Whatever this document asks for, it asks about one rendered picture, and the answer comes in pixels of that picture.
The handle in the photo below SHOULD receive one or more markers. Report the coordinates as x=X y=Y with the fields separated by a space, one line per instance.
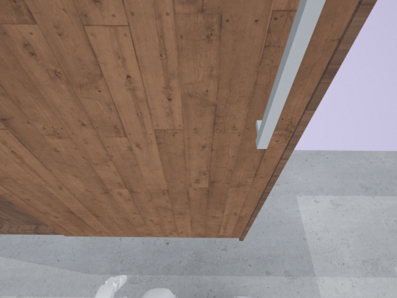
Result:
x=305 y=20

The wardrobe door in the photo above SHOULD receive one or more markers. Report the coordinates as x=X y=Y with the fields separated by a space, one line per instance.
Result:
x=11 y=214
x=137 y=118

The left robot hand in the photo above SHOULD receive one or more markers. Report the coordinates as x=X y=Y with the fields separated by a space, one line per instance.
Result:
x=111 y=286

